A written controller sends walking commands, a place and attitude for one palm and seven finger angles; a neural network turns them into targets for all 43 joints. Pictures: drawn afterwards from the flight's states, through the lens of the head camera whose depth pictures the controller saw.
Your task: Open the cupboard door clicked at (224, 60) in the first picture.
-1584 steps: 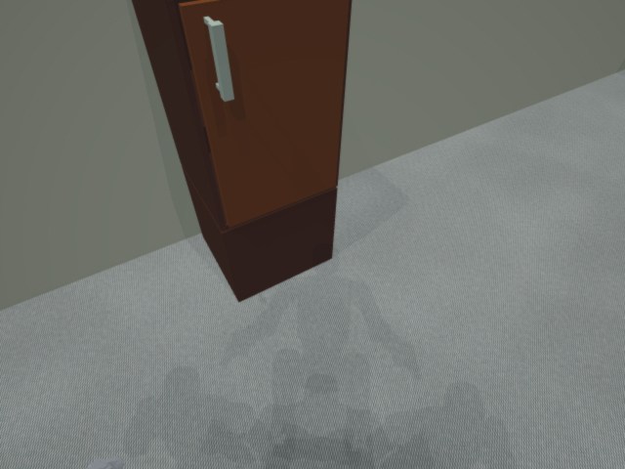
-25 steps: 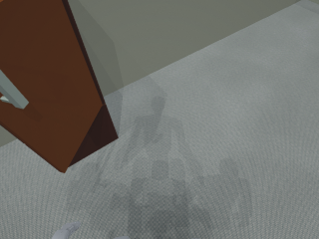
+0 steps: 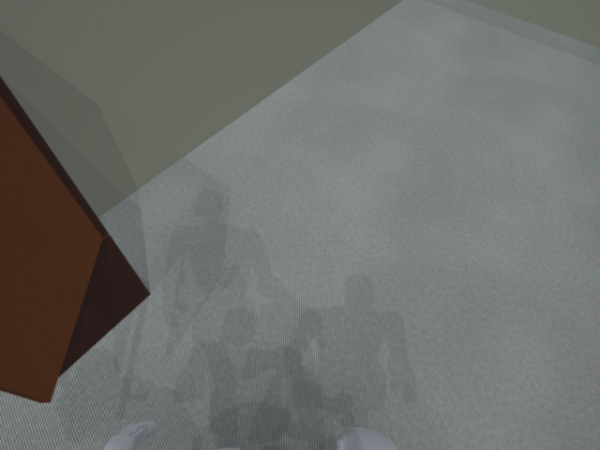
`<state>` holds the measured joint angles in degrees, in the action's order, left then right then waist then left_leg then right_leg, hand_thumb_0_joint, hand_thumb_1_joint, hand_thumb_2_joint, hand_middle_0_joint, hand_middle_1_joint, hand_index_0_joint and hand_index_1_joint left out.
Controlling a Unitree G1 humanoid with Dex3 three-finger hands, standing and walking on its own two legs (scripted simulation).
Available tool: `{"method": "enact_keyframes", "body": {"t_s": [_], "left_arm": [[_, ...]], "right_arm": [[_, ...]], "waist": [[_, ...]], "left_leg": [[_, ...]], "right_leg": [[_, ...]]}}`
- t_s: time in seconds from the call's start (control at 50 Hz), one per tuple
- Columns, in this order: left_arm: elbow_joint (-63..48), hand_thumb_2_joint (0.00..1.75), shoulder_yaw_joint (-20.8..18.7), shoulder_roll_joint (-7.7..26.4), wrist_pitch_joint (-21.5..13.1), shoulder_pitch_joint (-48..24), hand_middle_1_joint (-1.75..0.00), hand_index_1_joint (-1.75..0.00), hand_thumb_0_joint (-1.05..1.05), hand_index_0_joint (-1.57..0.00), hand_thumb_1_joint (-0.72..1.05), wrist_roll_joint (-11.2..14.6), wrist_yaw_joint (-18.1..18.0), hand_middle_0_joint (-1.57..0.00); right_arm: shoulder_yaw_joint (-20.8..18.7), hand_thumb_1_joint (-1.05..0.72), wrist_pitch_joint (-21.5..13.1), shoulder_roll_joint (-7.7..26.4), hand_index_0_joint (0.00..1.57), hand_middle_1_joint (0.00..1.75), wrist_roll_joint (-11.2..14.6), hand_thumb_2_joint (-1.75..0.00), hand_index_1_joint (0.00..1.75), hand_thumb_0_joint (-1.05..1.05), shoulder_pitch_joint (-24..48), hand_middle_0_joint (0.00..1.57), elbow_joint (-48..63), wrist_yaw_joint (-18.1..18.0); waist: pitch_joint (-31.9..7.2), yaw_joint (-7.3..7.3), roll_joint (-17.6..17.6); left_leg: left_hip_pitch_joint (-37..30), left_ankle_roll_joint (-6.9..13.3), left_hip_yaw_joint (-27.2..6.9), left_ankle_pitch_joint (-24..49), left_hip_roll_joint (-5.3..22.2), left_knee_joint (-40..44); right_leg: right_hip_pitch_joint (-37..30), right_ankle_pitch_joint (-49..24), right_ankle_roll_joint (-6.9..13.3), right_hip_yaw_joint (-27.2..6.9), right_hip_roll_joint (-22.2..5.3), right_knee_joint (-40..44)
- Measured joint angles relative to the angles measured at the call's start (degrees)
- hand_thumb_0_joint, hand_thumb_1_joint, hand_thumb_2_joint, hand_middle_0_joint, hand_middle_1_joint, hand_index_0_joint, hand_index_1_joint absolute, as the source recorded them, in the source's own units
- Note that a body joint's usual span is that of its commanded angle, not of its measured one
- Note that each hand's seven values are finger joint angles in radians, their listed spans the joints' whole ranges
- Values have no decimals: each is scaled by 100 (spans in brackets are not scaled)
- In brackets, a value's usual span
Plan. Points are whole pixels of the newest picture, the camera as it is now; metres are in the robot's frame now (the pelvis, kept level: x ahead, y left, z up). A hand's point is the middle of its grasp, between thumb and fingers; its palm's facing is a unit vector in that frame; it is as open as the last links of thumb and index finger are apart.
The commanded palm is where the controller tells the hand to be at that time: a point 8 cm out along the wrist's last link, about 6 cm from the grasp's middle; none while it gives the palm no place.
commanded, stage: walk to a spot facing it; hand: left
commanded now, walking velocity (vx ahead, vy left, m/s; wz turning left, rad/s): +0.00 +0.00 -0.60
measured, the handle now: out of the picture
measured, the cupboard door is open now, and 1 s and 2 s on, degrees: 40 40 40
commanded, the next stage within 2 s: turn to face it in 1.46 s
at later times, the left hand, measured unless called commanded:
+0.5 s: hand (193, 424) +0.16 +0.17 -0.19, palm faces -0.23 -0.96 -0.18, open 7.4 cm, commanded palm none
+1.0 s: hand (349, 252) +0.48 -0.07 -0.16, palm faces -0.57 -0.79 -0.22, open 7.4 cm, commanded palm none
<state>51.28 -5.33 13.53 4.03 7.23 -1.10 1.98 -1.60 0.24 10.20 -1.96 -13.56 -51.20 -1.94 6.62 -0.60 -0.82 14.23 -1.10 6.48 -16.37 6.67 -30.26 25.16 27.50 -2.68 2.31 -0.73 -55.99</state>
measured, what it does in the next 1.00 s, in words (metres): walks ahead, turning right: right foot, then left foot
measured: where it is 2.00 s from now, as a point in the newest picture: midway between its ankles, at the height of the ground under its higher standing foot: (424, 308)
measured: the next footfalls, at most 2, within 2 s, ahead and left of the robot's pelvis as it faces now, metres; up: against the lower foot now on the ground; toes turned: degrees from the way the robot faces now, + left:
right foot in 0.14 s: +0.03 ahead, -0.14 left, +0.00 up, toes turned -9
left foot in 0.46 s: +0.19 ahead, +0.09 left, +0.00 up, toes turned -13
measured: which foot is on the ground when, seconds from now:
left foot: down 0.00-0.12, up 0.14-0.44, down 0.46-0.86, up 0.88-1.00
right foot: up 0.00-0.12, down 0.14-0.46, up 0.48-0.82, down 0.84-1.00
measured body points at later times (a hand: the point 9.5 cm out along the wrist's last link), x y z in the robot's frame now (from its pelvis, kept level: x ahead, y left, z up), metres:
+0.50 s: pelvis +0.10 -0.01 -0.01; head +0.15 -0.01 +0.43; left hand +0.18 +0.22 -0.17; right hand +0.12 -0.30 -0.13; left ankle +0.15 +0.09 -0.74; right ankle -0.01 -0.13 -0.72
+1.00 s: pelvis +0.27 -0.16 -0.01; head +0.32 -0.20 +0.44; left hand +0.51 -0.03 -0.14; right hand +0.11 -0.34 -0.16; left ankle +0.31 +0.01 -0.65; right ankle +0.24 -0.22 -0.74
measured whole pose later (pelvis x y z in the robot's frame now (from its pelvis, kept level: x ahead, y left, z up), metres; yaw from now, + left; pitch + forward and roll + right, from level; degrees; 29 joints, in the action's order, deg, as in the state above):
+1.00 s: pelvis +0.27 -0.16 -0.01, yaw -33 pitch +1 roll +1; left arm 53.2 -3.6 11.4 -2.1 5.2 -1.0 0.7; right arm -2.9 -0.2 10.7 -1.3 -18.3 -59.4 -0.2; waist 6.9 3.8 0.3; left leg 26.6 -2.9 3.5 -20.9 8.7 -67.1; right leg 16.4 15.8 4.1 5.8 1.1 -31.0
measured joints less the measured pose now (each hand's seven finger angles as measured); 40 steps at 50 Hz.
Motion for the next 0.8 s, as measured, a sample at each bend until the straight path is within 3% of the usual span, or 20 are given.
{"method": "enact_keyframes", "body": {"t_s": [0.06,0.1,0.14,0.18,0.22,0.26,0.36,0.44,0.46,0.5,0.56,0.6,0.7,0.8], "left_arm": [[-33,89,33,-34,-28,-13,-30,-30,1,-20,91,3,17,-20],[-54,89,50,-48,-72,0,-30,-30,1,-20,91,3,17,-20],[-88,89,63,-19,-185,72,-30,-30,1,-20,91,-24,-3,-20],[-25,89,97,-102,-264,91,-30,-30,1,-20,91,-15,-73,-20],[14,89,104,-162,-300,206,-30,-30,0,-20,91,-15,-134,-20],[86,89,100,-185,-319,357,-30,-30,0,-20,91,-29,-163,-20],[342,89,98,-180,-348,720,-30,-30,1,-20,90,-59,-87,-20],[496,89,44,-154,-314,943,-30,-30,1,-20,90,-49,-33,-20],[502,89,35,-176,-296,1028,-30,-30,1,-20,90,-35,-23,-20],[570,89,-4,-127,-228,984,-30,-30,1,-20,90,-18,-2,-20],[595,89,-63,-11,-219,747,-30,-30,1,-20,91,-74,64,-20],[505,89,-61,11,-228,538,-30,-30,1,-20,91,-82,112,-20],[213,90,-2,-41,-249,13,-30,-30,1,-19,91,-71,165,-19],[44,90,40,-51,-280,-510,-30,-30,1,-19,91,-68,170,-19]], "right_arm": [[-36,-90,14,47,21,30,5,-90,30,1,-60,20,-30,29],[-75,-90,43,106,21,30,21,-90,30,1,-104,20,-44,51],[-123,-90,103,171,21,30,68,-90,30,1,-170,20,-58,88],[-181,-90,247,298,21,30,90,-90,30,1,-61,20,-174,106],[-224,-91,310,362,21,30,91,-90,30,1,52,20,-253,135],[-254,-91,281,373,20,30,85,-90,30,1,140,20,-242,171],[-290,-91,114,332,20,30,96,-90,30,1,292,20,-61,239],[-239,-91,-92,298,20,30,107,-90,30,1,323,20,77,224],[-207,-91,-190,346,20,30,88,-90,30,1,269,20,147,206],[-162,-91,-348,291,20,30,4,-90,30,1,235,20,152,125],[-64,-91,-412,122,20,30,-31,-90,30,1,-31,20,80,88],[-23,-91,-436,40,20,30,-16,-90,30,1,-258,20,-46,63],[0,-91,-406,-36,20,30,-11,-90,30,1,-790,20,-399,77],[-35,-91,-301,22,20,30,-37,-90,30,1,-1233,20,-688,115]], "waist": [[-25,63,134],[-49,97,218],[-144,93,197],[-87,106,332],[-65,90,329],[-74,64,236],[-153,-8,-2],[-211,-64,-120],[-290,-63,-33],[-268,-19,-87],[-239,-15,-249],[-224,-17,-243],[-187,105,-80],[-99,375,76]], "left_leg": [[-65,-83,194,-72,148,-29],[-46,-167,326,-219,253,-234],[163,-240,401,-732,280,-842],[573,-234,-47,-1372,151,-1959],[950,-240,-298,-1251,-25,-2765],[1170,-262,-334,-1000,-127,-2918],[1200,-269,-311,-651,-296,-1964],[688,-209,-264,-316,-442,-632],[495,-122,-329,-408,-392,-191],[531,78,-221,-47,-351,-416],[185,113,47,-167,-305,-252],[-140,36,180,-114,-257,133],[-862,-62,559,-148,-102,804],[-1412,-316,927,-609,58,789]], "right_leg": [[-327,-53,59,148,-38,849],[-663,-460,131,244,-23,1629],[-921,-899,342,149,-54,2308],[-864,-826,415,88,39,2083],[-992,-846,419,-22,84,2243],[-1158,-966,412,-174,94,2531],[-1462,-1043,410,-541,91,2956],[-1541,-749,319,-812,133,2758],[-1416,-531,380,-834,228,2465],[-908,37,426,-715,232,1063],[-73,-408,399,-374,39,-719],[331,-774,326,-160,-123,-1063],[737,-1241,279,173,-349,91],[490,-1277,460,404,-288,1449]]}}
